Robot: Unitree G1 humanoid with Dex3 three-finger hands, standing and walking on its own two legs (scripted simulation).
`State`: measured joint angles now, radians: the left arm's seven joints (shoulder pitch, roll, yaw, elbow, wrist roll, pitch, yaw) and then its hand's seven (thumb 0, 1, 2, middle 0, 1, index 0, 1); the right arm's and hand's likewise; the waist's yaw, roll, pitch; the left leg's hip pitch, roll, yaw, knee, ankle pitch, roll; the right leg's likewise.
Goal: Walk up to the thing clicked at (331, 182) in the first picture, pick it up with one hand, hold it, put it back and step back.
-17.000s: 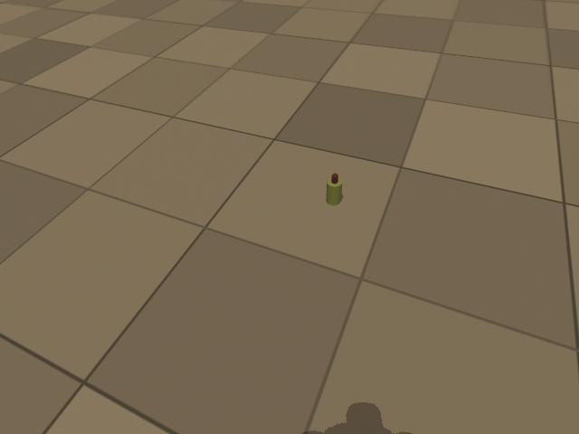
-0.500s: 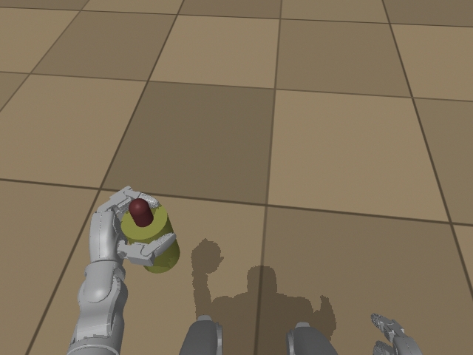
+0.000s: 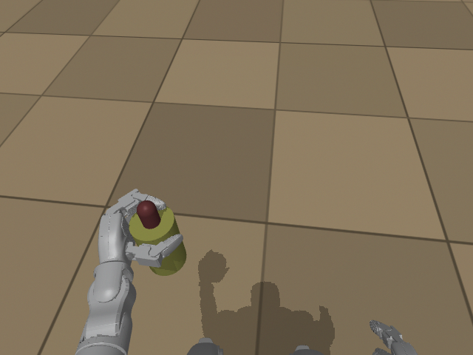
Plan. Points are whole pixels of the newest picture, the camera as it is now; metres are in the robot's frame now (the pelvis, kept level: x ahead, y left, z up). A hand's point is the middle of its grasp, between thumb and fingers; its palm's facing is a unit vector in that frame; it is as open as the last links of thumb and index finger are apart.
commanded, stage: lift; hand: left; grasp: from the side
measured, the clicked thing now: (157, 234) +0.34 +0.17 +0.00
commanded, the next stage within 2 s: hold in 0.28 s
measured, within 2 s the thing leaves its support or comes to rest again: neither
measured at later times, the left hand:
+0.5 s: hand (151, 218) +0.35 +0.17 +0.05, palm faces +0.13 -0.99 -0.03, open 8.5 cm
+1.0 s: hand (149, 219) +0.34 +0.17 +0.07, palm faces +0.13 -0.99 -0.02, open 8.5 cm
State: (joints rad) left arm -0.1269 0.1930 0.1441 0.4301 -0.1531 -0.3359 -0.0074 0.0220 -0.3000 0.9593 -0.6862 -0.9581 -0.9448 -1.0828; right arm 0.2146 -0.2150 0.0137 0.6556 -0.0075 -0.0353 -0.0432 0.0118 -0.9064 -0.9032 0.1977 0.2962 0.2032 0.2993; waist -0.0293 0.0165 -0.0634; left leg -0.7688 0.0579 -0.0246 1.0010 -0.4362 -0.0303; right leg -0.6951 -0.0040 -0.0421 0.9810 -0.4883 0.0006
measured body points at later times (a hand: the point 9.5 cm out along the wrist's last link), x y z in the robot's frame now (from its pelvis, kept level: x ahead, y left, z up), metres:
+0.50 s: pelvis +0.01 +0.00 +0.02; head +0.07 +0.01 +0.46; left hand +0.33 +0.22 +0.05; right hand +0.14 -0.24 -0.10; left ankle +0.03 +0.14 -0.68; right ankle +0.00 -0.12 -0.68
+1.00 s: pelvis +0.01 +0.01 +0.03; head +0.05 +0.01 +0.47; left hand +0.32 +0.22 +0.07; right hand +0.14 -0.23 -0.09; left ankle +0.03 +0.14 -0.68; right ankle +0.00 -0.12 -0.68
